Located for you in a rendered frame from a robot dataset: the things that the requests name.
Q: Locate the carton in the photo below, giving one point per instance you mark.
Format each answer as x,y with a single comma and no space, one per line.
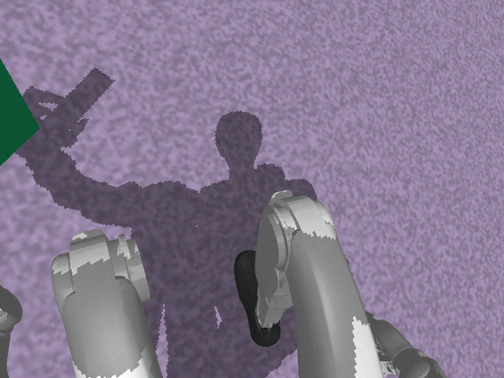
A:
17,124

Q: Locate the right robot foot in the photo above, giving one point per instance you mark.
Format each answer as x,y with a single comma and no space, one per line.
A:
247,287

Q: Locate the right robot arm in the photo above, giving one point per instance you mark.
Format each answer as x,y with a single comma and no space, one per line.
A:
414,363

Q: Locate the left robot arm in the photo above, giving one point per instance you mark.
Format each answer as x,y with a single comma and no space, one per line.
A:
10,314

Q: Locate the right robot hand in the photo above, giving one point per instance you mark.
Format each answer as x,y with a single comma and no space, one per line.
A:
389,342

